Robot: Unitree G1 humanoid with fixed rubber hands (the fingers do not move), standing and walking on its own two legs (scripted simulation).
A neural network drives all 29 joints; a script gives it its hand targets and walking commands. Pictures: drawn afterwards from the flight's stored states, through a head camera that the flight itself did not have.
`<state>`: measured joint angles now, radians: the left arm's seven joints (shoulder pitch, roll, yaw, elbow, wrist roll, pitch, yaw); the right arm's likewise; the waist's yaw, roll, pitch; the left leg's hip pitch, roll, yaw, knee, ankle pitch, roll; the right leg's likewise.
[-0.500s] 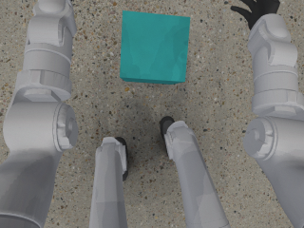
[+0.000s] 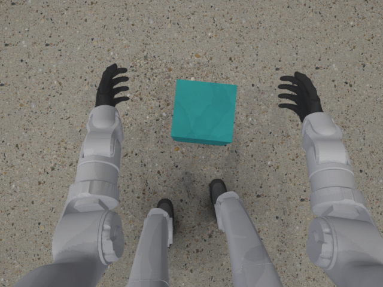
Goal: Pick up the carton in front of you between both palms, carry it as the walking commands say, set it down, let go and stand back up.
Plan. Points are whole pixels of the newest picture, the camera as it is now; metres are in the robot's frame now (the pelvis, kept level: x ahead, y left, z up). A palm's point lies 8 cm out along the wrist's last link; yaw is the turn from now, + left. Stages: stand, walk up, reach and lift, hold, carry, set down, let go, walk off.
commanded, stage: let go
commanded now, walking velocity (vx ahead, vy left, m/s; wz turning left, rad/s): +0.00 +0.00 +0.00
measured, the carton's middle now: (202, 116) +0.48 -0.09 -0.56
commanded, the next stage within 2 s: stand in 1.14 s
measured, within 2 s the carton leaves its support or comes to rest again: neither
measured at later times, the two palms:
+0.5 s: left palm (52, 191) +0.31 +0.20 -0.01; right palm (352, 203) +0.23 -0.24 +0.01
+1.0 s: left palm (6, 245) +0.24 +0.25 +0.02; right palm (339, 206) +0.23 -0.21 +0.02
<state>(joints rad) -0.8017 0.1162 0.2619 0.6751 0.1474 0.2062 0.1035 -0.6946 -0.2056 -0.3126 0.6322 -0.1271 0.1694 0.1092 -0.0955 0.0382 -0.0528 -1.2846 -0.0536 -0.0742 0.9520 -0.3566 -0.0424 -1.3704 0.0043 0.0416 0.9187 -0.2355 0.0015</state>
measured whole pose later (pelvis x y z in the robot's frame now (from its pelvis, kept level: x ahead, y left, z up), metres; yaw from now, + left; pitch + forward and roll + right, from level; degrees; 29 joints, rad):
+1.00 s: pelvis +0.08 +0.03 +0.09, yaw -3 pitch -3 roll -1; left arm 0.23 0.20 0.03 0.43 0.00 0.11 -0.06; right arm 0.22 -0.21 -0.05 0.40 -0.03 0.14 0.07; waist 0.00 0.03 0.09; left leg -0.05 -0.02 -0.07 0.44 -0.34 0.02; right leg -0.14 0.01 0.05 0.42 -0.23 0.03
